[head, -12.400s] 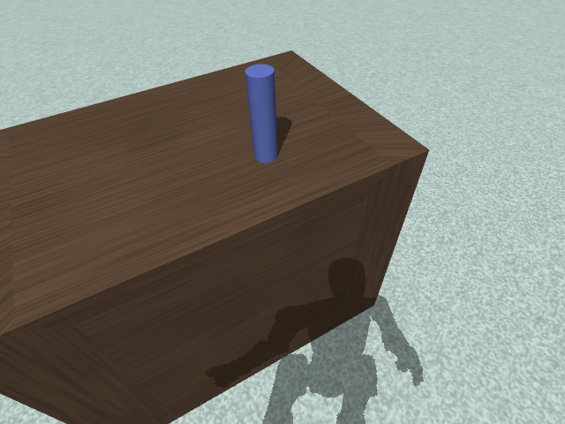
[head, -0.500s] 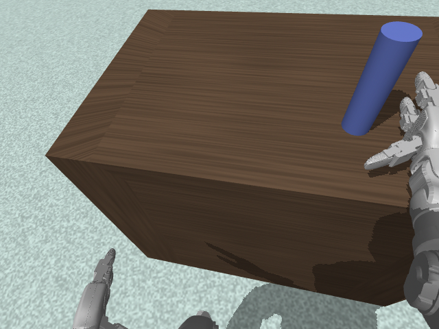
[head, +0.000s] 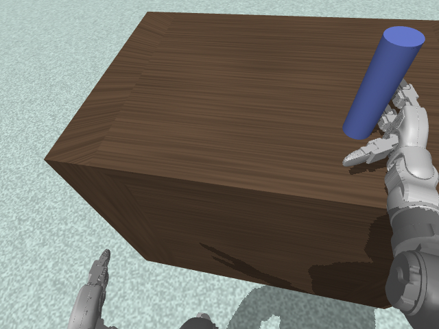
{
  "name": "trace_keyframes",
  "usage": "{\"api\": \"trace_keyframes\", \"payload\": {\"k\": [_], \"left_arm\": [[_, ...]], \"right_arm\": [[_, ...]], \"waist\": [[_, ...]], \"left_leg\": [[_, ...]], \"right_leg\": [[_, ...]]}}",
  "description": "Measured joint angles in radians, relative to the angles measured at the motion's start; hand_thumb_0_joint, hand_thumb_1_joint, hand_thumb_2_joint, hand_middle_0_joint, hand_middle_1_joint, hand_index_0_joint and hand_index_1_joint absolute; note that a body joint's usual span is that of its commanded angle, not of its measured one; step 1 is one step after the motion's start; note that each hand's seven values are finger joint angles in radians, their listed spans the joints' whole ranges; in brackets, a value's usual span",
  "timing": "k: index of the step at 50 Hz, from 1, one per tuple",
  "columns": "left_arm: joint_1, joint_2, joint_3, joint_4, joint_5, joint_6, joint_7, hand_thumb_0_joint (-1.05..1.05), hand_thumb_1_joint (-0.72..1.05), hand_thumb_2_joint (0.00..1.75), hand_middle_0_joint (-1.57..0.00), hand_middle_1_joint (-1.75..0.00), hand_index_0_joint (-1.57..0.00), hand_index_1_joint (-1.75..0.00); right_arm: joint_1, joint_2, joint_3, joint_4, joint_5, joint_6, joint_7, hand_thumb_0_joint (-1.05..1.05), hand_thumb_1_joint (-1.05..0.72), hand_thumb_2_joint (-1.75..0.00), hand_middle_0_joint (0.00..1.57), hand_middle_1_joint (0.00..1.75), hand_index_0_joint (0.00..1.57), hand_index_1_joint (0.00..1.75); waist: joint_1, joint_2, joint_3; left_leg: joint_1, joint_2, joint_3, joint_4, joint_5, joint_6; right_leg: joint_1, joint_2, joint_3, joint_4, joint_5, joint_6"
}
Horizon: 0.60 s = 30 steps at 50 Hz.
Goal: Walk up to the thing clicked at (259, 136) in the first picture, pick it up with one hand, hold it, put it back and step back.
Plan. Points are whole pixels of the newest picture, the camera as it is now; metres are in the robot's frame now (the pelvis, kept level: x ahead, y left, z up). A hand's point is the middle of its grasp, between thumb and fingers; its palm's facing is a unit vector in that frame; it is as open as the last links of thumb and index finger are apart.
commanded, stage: close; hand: right
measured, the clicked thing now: (376, 90) +0.53 -0.19 +0.13
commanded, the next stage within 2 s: settle in 0.52 s
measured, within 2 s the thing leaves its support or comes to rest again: leaves its support in 0.82 s
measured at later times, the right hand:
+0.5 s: hand (371, 119) +0.49 -0.19 +0.10, palm faces +0.10 +0.99 +0.03, open 10.0 cm
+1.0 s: hand (378, 101) +0.50 -0.19 +0.14, palm faces +0.09 +1.00 +0.01, open 9.0 cm
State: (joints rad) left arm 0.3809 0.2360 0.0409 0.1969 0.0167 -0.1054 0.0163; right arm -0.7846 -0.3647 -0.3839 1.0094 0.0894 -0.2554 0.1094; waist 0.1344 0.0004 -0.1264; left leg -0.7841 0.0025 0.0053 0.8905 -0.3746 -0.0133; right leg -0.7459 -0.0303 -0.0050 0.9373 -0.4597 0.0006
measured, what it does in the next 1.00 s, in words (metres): stands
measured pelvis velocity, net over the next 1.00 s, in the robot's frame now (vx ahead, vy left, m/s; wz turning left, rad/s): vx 0.00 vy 0.00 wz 0.00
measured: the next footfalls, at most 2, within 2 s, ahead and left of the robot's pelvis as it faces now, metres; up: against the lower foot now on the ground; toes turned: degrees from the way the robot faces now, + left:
none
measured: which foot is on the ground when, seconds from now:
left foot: down 0.00-1.00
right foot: down 0.00-1.00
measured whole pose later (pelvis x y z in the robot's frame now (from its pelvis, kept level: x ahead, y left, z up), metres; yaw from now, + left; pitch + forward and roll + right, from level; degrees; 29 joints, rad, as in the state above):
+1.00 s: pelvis +0.00 +0.00 +0.01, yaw +0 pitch +15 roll +1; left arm 0.34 0.24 0.04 0.27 0.00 -0.10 0.03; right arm -0.88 -0.43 -0.37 1.07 0.08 -0.21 0.12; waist 0.14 -0.01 -0.13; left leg -0.73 0.00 0.00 0.83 -0.35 -0.02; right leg -0.70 -0.03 -0.01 0.89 -0.44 0.00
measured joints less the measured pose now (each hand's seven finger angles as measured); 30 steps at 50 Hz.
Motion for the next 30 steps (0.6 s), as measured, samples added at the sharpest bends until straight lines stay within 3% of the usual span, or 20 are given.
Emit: {"api": "trace_keyframes", "payload": {"k": [6, 14, 21, 28, 30], "left_arm": [[-0.012, -0.004, -0.004, -0.018, 0.003, 0.005, -0.002, -0.01, -0.56, 0.07, -0.06, -0.05, -0.04, -0.06], [-0.014, 0.015, 0.012, 0.014, 0.000, 0.006, -0.002, -0.01, -0.55, 0.07, -0.05, -0.05, -0.04, -0.06], [-0.015, 0.005, -0.001, -0.001, -0.001, 0.010, -0.011, -0.01, -0.54, 0.06, -0.05, -0.05, -0.04, -0.05], [-0.013, -0.004, -0.005, 0.010, 0.000, 0.014, -0.011, -0.01, -0.53, 0.05, -0.05, -0.05, -0.05, -0.05], [-0.024, -0.004, -0.006, -0.001, 0.002, 0.016, -0.008, -0.01, -0.53, 0.05, -0.05, -0.05, -0.05, -0.05]], "right_arm": [[-0.038, -0.036, 0.003, 0.014, -0.016, -0.017, 0.000, -0.02, 0.58, -0.03, 0.34, 0.16, 0.34, 0.16], [-0.079, -0.059, 0.001, 0.068, -0.010, 0.002, 0.007, -0.02, 0.52, -0.15, 0.58, 0.37, 0.59, 0.36], [-0.053, -0.047, -0.009, 0.051, -0.012, -0.006, 0.024, -0.02, 0.40, -0.33, 0.77, 0.57, 0.81, 0.57], [-0.038, -0.039, -0.009, 0.057, -0.006, -0.013, 0.020, -0.01, 0.16, -0.56, 0.95, 0.78, 1.01, 0.80], [-0.049, -0.045, -0.009, 0.051, -0.013, -0.018, 0.020, -0.01, 0.19, -0.58, 0.96, 0.82, 1.00, 0.84]], "waist": [[0.012, 0.006, 0.017], [0.022, -0.001, 0.000], [0.016, -0.001, -0.006], [0.012, -0.003, -0.008], [0.015, 0.001, 0.002]], "left_leg": [[-0.023, 0.001, 0.002, 0.012, -0.001, 0.001], [-0.023, 0.001, 0.004, 0.001, 0.002, 0.000], [-0.021, -0.001, -0.004, -0.006, 0.006, -0.001], [-0.021, 0.003, 0.001, 0.004, 0.000, -0.002], [-0.028, 0.002, 0.002, 0.011, -0.001, -0.002]], "right_leg": [[-0.024, 0.001, 0.003, 0.011, 0.000, 0.002], [-0.027, 0.001, 0.005, 0.007, 0.001, 0.001], [-0.021, -0.001, -0.004, -0.003, 0.003, 0.000], [-0.023, 0.003, 0.001, 0.004, 0.001, -0.002], [-0.030, 0.002, 0.003, 0.014, -0.001, -0.002]]}}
